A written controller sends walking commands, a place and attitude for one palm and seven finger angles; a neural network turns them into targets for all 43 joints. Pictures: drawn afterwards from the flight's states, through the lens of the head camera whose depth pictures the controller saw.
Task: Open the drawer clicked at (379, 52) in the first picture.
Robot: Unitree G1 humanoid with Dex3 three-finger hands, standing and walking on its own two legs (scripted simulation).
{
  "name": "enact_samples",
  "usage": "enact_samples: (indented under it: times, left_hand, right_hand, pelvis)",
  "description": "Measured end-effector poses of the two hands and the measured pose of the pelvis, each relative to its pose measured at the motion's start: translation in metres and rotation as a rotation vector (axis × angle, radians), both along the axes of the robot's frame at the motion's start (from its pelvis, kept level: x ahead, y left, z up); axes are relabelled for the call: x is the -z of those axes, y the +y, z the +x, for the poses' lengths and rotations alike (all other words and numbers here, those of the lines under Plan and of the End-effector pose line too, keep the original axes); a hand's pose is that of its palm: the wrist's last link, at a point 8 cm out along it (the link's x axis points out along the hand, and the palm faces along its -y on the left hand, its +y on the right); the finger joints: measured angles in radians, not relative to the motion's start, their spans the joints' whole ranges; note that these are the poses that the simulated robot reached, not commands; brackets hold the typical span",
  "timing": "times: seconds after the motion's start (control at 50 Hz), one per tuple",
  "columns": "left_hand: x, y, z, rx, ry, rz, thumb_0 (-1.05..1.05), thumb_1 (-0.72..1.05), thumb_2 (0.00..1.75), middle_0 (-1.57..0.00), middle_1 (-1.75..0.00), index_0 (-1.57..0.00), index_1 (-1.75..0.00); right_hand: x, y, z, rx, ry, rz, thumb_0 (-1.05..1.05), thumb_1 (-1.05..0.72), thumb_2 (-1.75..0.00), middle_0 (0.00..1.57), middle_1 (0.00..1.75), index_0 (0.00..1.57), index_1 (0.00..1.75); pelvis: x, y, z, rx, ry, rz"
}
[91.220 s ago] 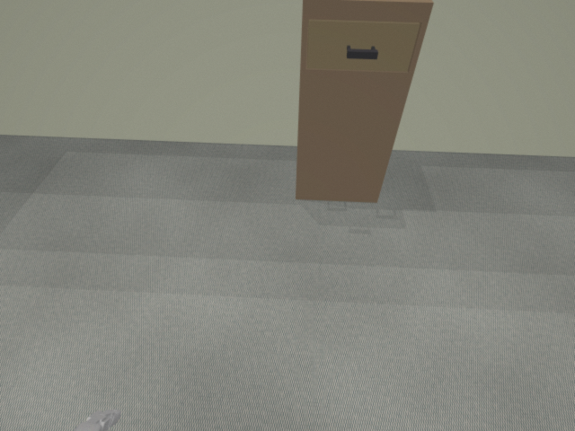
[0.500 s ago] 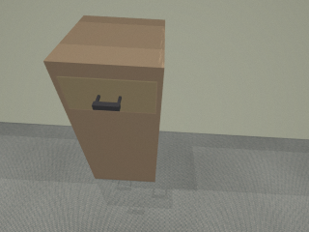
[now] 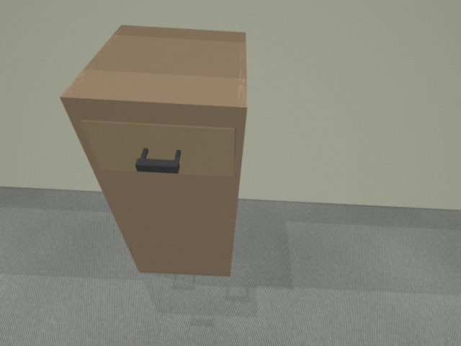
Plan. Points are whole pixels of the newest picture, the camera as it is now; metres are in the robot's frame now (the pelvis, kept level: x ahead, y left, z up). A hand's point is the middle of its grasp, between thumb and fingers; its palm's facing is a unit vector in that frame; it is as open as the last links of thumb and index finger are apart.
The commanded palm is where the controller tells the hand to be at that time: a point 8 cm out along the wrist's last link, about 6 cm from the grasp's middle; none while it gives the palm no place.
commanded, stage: come to a stop and stand still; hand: left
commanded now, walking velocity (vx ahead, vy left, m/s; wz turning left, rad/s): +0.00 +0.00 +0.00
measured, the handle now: (159, 159) +0.54 +0.21 -0.02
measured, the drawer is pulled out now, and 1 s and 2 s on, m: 0.00 0.00 0.00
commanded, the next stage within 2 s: look again from close up in 0.06 s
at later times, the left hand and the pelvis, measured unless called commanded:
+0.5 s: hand out of the picture -0.02 +0.14 -0.18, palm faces +0.04 -0.99 -0.12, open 7.4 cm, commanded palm none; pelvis +0.01 +0.00 +0.00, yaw -1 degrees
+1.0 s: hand (141, 290) +0.22 +0.17 -0.02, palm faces +0.00 -0.56 -0.83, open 7.8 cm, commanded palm +0.14 +0.20 -0.03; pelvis +0.00 -0.02 -0.02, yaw +2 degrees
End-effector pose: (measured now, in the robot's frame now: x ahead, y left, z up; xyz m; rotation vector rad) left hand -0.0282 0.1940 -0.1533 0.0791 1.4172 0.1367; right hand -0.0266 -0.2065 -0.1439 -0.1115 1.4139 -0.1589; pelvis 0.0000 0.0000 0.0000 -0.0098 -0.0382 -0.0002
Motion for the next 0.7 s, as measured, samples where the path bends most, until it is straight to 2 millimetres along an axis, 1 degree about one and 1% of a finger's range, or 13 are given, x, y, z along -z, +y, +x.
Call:
enact_samples:
  times: [0.14, 0.28, 0.7]
  left_hand:
    - [-0.001, 0.003, 0.005, 0.005, 0.003, 0.004, 0.00, 0.91, 0.89, -0.20, -0.30, -0.19, -0.29]
    - [0.000, 0.002, 0.006, 0.006, 0.014, -0.005, 0.00, 0.91, 0.89, -0.20, -0.30, -0.19, -0.29]
    - [0.000, -0.005, 0.007, 0.001, 0.034, -0.011, 0.00, 0.91, 0.89, -0.20, -0.30, -0.19, -0.29]
  right_hand:
    - [0.001, 0.006, -0.006, 0.012, 0.024, 0.010, 0.00, -0.90, -0.90, 0.20, 0.30, 0.20, 0.30]
    - [0.001, 0.008, -0.008, 0.020, 0.039, 0.009, 0.00, -0.90, -0.90, 0.20, 0.30, 0.20, 0.30]
    - [0.002, 0.009, -0.005, 0.026, 0.041, 0.013, 0.00, -0.90, -0.90, 0.20, 0.30, 0.20, 0.30]
  pelvis:
    - [0.000, 0.002, 0.004, 0.004, -0.001, 0.000]
    - [0.000, 0.003, 0.007, 0.007, 0.001, -0.001]
    - [0.000, 0.001, 0.014, 0.011, 0.001, 0.001]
